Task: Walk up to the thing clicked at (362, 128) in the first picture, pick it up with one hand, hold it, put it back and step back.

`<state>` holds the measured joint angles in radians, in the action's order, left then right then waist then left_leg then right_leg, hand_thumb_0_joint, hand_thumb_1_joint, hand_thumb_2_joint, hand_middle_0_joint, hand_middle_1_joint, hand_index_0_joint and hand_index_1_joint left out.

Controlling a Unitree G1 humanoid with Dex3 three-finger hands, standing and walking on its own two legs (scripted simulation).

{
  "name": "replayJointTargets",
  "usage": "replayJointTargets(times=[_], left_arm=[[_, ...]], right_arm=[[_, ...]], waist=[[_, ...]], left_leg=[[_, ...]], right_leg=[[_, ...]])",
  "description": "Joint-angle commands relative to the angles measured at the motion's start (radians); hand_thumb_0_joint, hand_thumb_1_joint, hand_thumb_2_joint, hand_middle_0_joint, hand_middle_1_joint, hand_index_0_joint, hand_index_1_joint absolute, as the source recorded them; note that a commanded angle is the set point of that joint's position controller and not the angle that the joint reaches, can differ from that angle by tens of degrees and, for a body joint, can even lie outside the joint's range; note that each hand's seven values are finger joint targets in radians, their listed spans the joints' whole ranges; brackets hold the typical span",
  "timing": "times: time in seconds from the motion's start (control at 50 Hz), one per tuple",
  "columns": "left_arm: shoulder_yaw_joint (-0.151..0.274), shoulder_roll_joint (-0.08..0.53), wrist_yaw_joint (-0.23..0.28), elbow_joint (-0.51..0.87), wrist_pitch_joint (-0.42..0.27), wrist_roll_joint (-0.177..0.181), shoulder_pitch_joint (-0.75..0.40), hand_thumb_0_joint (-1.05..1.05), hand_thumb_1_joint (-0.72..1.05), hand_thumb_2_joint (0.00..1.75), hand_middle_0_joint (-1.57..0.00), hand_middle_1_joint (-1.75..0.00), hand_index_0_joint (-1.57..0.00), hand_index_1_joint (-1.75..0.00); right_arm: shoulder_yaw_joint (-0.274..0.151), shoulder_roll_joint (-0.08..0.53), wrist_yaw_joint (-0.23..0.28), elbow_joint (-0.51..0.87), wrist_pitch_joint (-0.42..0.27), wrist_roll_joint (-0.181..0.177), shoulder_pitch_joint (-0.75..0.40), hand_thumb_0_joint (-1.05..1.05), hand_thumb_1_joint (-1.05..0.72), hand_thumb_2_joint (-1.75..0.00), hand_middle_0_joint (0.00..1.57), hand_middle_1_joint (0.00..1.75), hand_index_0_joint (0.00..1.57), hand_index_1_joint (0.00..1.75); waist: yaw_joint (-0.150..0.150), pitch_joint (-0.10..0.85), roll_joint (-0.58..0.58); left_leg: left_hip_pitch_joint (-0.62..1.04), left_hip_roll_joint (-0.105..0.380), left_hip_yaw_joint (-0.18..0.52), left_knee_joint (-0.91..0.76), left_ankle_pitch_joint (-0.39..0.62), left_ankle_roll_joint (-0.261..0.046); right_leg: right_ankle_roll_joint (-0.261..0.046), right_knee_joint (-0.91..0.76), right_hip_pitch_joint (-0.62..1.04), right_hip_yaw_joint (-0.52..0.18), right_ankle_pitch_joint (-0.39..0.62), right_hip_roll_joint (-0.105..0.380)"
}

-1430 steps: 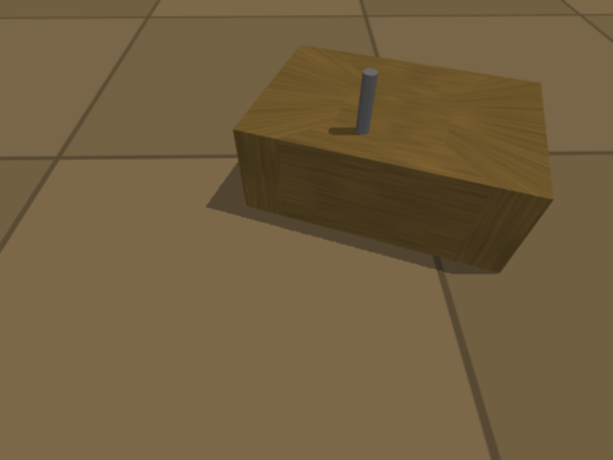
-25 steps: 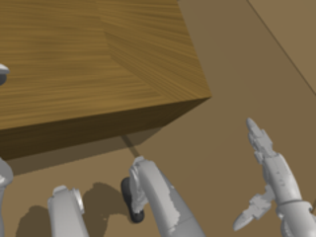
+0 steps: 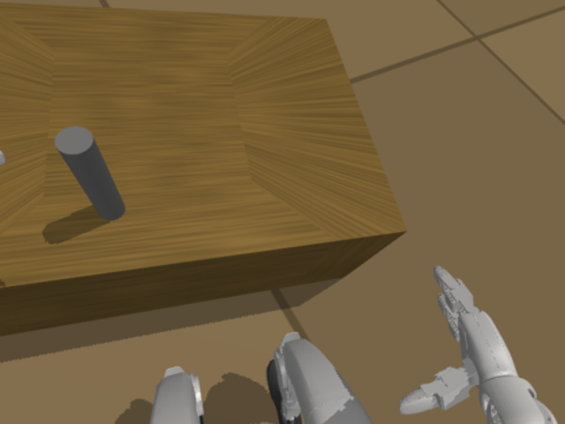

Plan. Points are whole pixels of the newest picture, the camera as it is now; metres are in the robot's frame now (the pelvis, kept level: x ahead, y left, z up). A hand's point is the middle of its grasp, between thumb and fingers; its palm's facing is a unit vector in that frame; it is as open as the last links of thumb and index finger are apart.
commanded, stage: home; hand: left
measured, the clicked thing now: (96, 180) +0.55 +0.20 -0.13
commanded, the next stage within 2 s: none
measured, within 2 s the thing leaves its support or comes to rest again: neither
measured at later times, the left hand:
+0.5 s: hand (0, 252) +0.37 +0.26 +0.01, palm faces +0.23 -0.92 -0.30, open 17.3 cm
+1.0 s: hand (106, 407) +0.19 +0.16 +0.00, palm faces +0.16 -0.96 -0.22, open 17.4 cm
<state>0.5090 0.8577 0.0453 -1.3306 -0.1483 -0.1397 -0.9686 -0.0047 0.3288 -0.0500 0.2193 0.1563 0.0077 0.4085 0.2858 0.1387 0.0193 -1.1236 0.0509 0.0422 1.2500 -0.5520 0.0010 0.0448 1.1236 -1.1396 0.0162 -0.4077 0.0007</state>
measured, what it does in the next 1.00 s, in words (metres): rises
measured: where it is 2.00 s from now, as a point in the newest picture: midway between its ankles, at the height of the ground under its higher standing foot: outside the picture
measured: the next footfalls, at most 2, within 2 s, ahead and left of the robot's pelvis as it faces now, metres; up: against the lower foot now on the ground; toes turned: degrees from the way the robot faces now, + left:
none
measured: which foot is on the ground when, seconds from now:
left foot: down 0.00-1.00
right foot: down 0.00-1.00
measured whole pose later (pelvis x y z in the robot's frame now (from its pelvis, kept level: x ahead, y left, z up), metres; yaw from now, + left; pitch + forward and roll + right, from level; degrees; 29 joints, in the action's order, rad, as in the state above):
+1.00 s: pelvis +0.04 -0.02 +0.05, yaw +3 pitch +9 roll +0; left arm -0.02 0.20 0.09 -0.09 0.06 0.03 0.46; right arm 0.00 0.20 0.08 -0.08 0.10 -0.04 0.43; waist -0.01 0.11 0.01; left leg -0.59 0.02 0.03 0.94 -0.50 0.03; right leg 0.02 0.93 -0.65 0.02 -0.43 0.04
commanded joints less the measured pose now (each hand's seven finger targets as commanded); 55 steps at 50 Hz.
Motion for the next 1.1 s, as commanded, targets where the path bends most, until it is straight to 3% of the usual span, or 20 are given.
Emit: replayJointTargets(times=[0.0, 0.02, 0.06, 0.1, 0.12, 0.16, 0.18, 0.2, 0.24, 0.32, 0.36, 0.4, 0.48, 0.66, 0.7, 0.84, 0.86, 0.92, 0.94, 1.08], left_arm=[[-0.034, 0.220, 0.019, 0.107, -0.037, 0.007, -0.334, 0.00, -0.45, 0.12, -0.06, -0.07, -0.06, -0.07], [-0.023, 0.234, 0.016, 0.095, -0.031, 0.008, -0.303, 0.00, -0.46, 0.11, -0.06, -0.07, -0.06, -0.07], [-0.064, 0.167, 0.002, 0.088, -0.015, 0.018, -0.234, 0.00, -0.44, 0.12, -0.06, -0.08, -0.06, -0.08], [-0.026, 0.218, -0.001, 0.155, 0.003, 0.027, -0.154, 0.00, -0.45, 0.12, -0.06, -0.07, -0.06, -0.07], [-0.096, 0.113, -0.015, 0.210, 0.011, 0.038, -0.173, 0.00, -0.45, 0.12, -0.06, -0.07, -0.06, -0.07], [-0.097, 0.104, -0.020, 0.328, 0.031, 0.053, -0.132, 0.00, -0.44, 0.12, -0.06, -0.07, -0.06, -0.07], [-0.055, 0.144, -0.012, 0.425, 0.037, 0.062, -0.075, 0.00, -0.48, 0.10, -0.06, -0.07, -0.06, -0.07], [-0.096, 0.068, -0.012, 0.403, 0.053, 0.069, 0.017, 0.00, -0.49, 0.09, -0.06, -0.06, -0.06, -0.07], [-0.157, -0.064, -0.013, 0.529, 0.066, 0.097, 0.096, 0.00, -0.49, 0.09, -0.06, -0.06, -0.06, -0.07], [-0.167, -0.086, 0.017, 0.741, 0.081, 0.116, 0.263, 0.00, -0.52, 0.07, -0.05, -0.06, -0.05, -0.06], [-0.205, -0.167, 0.025, 0.826, 0.082, 0.131, 0.357, 0.00, -0.53, 0.07, -0.05, -0.06, -0.05, -0.06], [-0.208, -0.188, 0.040, 0.881, 0.087, 0.139, 0.449, 0.00, -0.52, 0.07, -0.06, -0.06, -0.05, -0.06], [-0.235, -0.277, 0.057, 1.039, 0.101, 0.160, 0.651, 0.00, -0.52, 0.08, -0.06, -0.06, -0.06, -0.06], [-0.409, -0.506, 0.050, 1.282, 0.147, 0.181, 1.076, 0.00, -0.53, 0.07, -0.06, -0.06, -0.06, -0.06], [-0.420, -0.523, 0.051, 1.305, 0.156, 0.179, 1.184, 0.00, -0.54, 0.06, -0.06, -0.06, -0.06, -0.06], [-0.445, -0.522, 0.055, 1.438, 0.154, 0.175, 1.305, 0.00, -0.54, 0.06, -0.05, -0.06, -0.05, -0.06], [-0.431, -0.513, 0.057, 1.464, 0.150, 0.175, 1.310, 0.00, -0.55, 0.05, -0.05, -0.05, -0.05, -0.05], [-0.446, -0.530, 0.061, 1.470, 0.146, 0.171, 1.325, 0.00, -0.56, 0.05, -0.05, -0.05, -0.05, -0.05], [-0.449, -0.534, 0.059, 1.446, 0.147, 0.169, 1.339, 0.00, -0.56, 0.05, -0.05, -0.05, -0.05, -0.05], [-0.478, -0.571, 0.065, 1.417, 0.139, 0.168, 1.380, 0.00, -0.58, 0.04, -0.05, -0.05, -0.05, -0.05]], right_arm=[[0.007, 0.065, 0.010, 0.077, -0.038, -0.006, -0.027, 0.00, -0.16, -0.51, 0.13, 0.19, 0.13, 0.19], [0.031, 0.062, 0.008, 0.115, -0.042, -0.009, -0.070, 0.00, -0.24, -0.53, 0.14, 0.19, 0.14, 0.19], [0.062, 0.032, -0.001, 0.083, -0.047, -0.008, -0.043, 0.00, -0.36, -0.59, 0.15, 0.21, 0.15, 0.21], [0.001, 0.089, -0.001, 0.019, -0.038, -0.008, 0.033, 0.00, -0.43, -0.63, 0.15, 0.22, 0.15, 0.22], [0.024, 0.058, -0.009, 0.034, -0.042, -0.011, 0.017, 0.00, -0.43, -0.63, 0.15, 0.22, 0.15, 0.22], [-0.049, 0.102, -0.006, 0.008, -0.046, -0.019, 0.048, 0.00, -0.52, -0.68, 0.16, 0.24, 0.16, 0.24], [-0.067, 0.125, -0.002, 0.018, -0.044, -0.026, 0.038, 0.00, -0.52, -0.68, 0.16, 0.24, 0.16, 0.24], [-0.089, 0.141, 0.001, 0.015, -0.047, -0.032, 0.026, 0.00, -0.55, -0.70, 0.17, 0.24, 0.17, 0.24], [-0.047, 0.087, 0.009, -0.018, -0.049, -0.041, 0.022, 0.00, -0.63, -0.74, 0.17, 0.26, 0.17, 0.26], [-0.029, 0.055, 0.037, -0.068, -0.058, -0.052, -0.023, 0.00, -0.78, -0.83, 0.19, 0.28, 0.19, 0.28], [0.004, 0.004, 0.047, -0.087, -0.062, -0.058, -0.032, 0.00, -0.84, -0.87, 0.20, 0.29, 0.20, 0.29], [-0.007, 0.009, 0.062, -0.121, -0.067, -0.057, -0.037, 0.00, -0.88, -0.90, 0.20, 0.30, 0.20, 0.30], [-0.026, 0.001, 0.082, -0.152, -0.071, -0.055, -0.020, 0.00, -0.89, -0.90, 0.20, 0.30, 0.20, 0.30], [-0.052, -0.011, 0.106, -0.159, -0.086, -0.059, -0.004, 0.00, -0.89, -0.90, 0.20, 0.30, 0.20, 0.30], [-0.060, -0.008, 0.112, -0.143, -0.092, -0.055, -0.008, 0.00, -0.89, -0.90, 0.20, 0.30, 0.20, 0.30], [-0.052, -0.030, 0.132, -0.128, -0.101, -0.055, 0.009, 0.00, -0.89, -0.90, 0.20, 0.30, 0.20, 0.30], [-0.063, -0.019, 0.139, -0.112, -0.105, -0.051, -0.002, 0.00, -0.89, -0.90, 0.20, 0.30, 0.20, 0.30], [-0.041, -0.052, 0.143, -0.131, -0.108, -0.046, 0.018, 0.00, -0.89, -0.90, 0.20, 0.30, 0.20, 0.30], [-0.065, -0.023, 0.149, -0.094, -0.115, -0.045, -0.001, 0.00, -0.89, -0.90, 0.20, 0.30, 0.20, 0.30], [-0.047, -0.047, 0.153, -0.113, -0.117, -0.039, 0.018, 0.00, -0.89, -0.90, 0.20, 0.30, 0.20, 0.30]], waist=[[-0.053, 0.374, -0.249], [-0.071, 0.389, -0.247], [-0.084, 0.399, -0.253], [-0.097, 0.455, -0.284], [-0.096, 0.465, -0.307], [-0.099, 0.522, -0.310], [-0.131, 0.558, -0.300], [-0.127, 0.509, -0.277], [-0.142, 0.461, -0.237], [-0.212, 0.402, -0.231], [-0.227, 0.369, -0.209], [-0.245, 0.321, -0.212], [-0.260, 0.288, -0.181], [-0.269, 0.160, -0.071], [-0.273, 0.152, -0.045], [-0.267, 0.068, -0.012], [-0.270, 0.090, -0.004], [-0.276, 0.083, -0.030], [-0.268, 0.080, -0.013], [-0.290, 0.047, 0.005]], left_leg=[[0.301, -0.023, -0.022, -0.248, 0.294, 0.015], [0.316, -0.024, -0.026, -0.259, 0.313, 0.015], [0.359, -0.023, -0.032, -0.270, 0.358, 0.020], [0.439, -0.019, -0.036, -0.270, 0.482, 0.025], [0.498, -0.012, -0.028, -0.277, 0.520, 0.034], [0.574, -0.007, -0.025, -0.282, 0.566, 0.036], [0.599, -0.006, -0.024, -0.298, 0.590, 0.039], [0.602, -0.003, -0.017, -0.313, 0.571, 0.043], [0.609, -0.003, -0.011, -0.341, 0.540, 0.037], [0.596, -0.009, -0.012, -0.402, 0.479, 0.038], [0.595, -0.013, -0.022, -0.414, 0.497, 0.036], [0.593, -0.016, -0.025, -0.430, 0.502, 0.036], [0.603, -0.021, -0.036, -0.448, 0.513, 0.032], [0.599, -0.034, -0.058, -0.474, 0.452, 0.018], [0.592, -0.036, -0.058, -0.476, 0.439, 0.017], [0.542, -0.058, -0.085, -0.463, 0.278, -0.008], [0.548, -0.060, -0.089, -0.454, 0.281, -0.011], [0.538, -0.063, -0.090, -0.452, 0.256, -0.010], [0.542, -0.061, -0.090, -0.453, 0.260, -0.010], [0.503, -0.067, -0.087, -0.459, 0.189, -0.011]], right_leg=[[-0.063, -0.149, 0.307, 0.020, 0.167, -0.036], [-0.060, -0.160, 0.335, 0.023, 0.180, -0.034], [-0.063, -0.169, 0.349, 0.027, 0.212, -0.032], [-0.065, -0.172, 0.377, 0.032, 0.304, -0.033], [-0.070, -0.172, 0.352, 0.041, 0.310, -0.036], [-0.070, -0.192, 0.382, 0.040, 0.337, -0.036], [-0.071, -0.204, 0.430, 0.042, 0.366, -0.035], [-0.075, -0.207, 0.415, 0.045, 0.338, -0.037], [-0.073, -0.238, 0.431, 0.045, 0.315, -0.035], [-0.075, -0.267, 0.504, 0.041, 0.271, -0.026], [-0.073, -0.273, 0.550, 0.036, 0.290, -0.023], [-0.074, -0.278, 0.568, 0.031, 0.293, -0.017], [-0.071, -0.291, 0.631, 0.025, 0.319, -0.010], [-0.058, -0.313, 0.651, 0.035, 0.302, -0.001], [-0.054, -0.315, 0.649, 0.039, 0.294, -0.002], [-0.034, -0.350, 0.614, 0.015, 0.186, 0.018], [-0.030, -0.355, 0.619, 0.011, 0.194, 0.022], [-0.033, -0.346, 0.609, 0.009, 0.165, 0.024], [-0.032, -0.344, 0.608, 0.011, 0.168, 0.023], [-0.032, -0.356, 0.590, 0.012, 0.089, 0.024]])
